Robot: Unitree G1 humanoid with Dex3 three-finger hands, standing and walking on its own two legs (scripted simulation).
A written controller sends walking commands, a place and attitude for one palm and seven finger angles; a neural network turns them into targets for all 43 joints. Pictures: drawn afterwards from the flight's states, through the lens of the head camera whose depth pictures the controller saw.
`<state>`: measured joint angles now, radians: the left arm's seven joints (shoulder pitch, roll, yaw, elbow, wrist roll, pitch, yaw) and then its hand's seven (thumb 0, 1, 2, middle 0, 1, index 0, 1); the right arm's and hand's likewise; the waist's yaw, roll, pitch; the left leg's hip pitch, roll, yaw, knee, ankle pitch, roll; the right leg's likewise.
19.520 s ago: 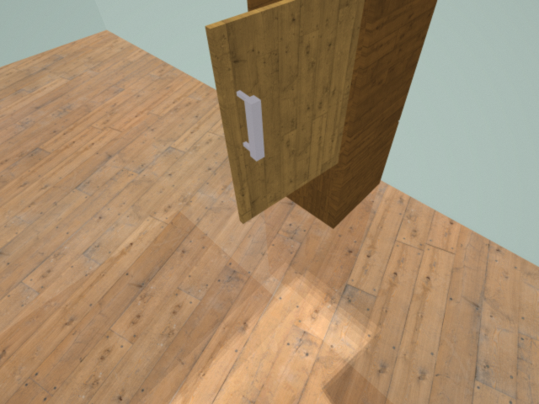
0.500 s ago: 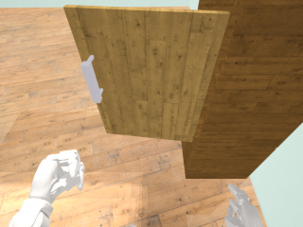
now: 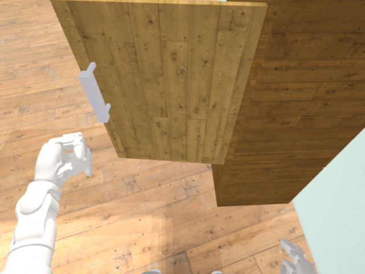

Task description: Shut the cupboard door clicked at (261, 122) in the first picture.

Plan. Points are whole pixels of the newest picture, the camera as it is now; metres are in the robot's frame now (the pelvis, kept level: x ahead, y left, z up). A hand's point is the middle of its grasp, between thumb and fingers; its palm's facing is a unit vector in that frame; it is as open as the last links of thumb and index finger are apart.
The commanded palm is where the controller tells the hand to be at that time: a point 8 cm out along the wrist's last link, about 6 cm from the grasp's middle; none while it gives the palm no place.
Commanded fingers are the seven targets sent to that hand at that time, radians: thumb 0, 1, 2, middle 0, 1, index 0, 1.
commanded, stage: bring the fist close to the handle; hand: left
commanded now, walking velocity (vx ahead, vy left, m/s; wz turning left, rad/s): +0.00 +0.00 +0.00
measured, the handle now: (98, 93) +0.55 +0.24 +0.07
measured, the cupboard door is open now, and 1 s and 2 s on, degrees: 83 83 72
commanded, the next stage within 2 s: push the door shut along its arc in 0.84 s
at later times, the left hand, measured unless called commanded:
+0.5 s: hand (93, 124) +0.43 +0.22 +0.08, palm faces -0.03 -1.00 -0.01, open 3.1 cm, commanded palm +0.40 +0.27 +0.07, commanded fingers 0.00 0.90 0.90 -1.30 -1.50 -1.30 -1.50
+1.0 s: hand (94, 126) +0.42 +0.22 +0.08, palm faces -0.04 -1.00 -0.01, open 3.1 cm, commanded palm +0.41 +0.27 +0.07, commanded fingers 0.00 0.90 0.90 -1.30 -1.50 -1.30 -1.50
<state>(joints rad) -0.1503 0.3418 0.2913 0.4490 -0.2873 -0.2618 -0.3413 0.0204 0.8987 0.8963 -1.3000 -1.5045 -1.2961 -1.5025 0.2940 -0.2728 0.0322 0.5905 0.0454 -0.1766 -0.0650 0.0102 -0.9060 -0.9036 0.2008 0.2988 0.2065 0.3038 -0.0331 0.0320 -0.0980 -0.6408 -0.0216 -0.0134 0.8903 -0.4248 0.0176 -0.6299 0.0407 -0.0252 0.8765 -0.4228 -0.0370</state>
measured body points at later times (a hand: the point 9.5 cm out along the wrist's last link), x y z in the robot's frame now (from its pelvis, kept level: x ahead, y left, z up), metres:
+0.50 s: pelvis -0.01 +0.02 -0.01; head +0.06 +0.02 +0.44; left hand +0.42 +0.28 +0.09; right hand +0.06 -0.24 -0.12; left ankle +0.01 +0.11 -0.69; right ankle +0.01 -0.10 -0.69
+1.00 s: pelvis -0.01 +0.02 +0.00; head +0.05 +0.03 +0.44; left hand +0.42 +0.27 +0.09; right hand +0.06 -0.24 -0.11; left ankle +0.01 +0.11 -0.69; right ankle +0.01 -0.10 -0.69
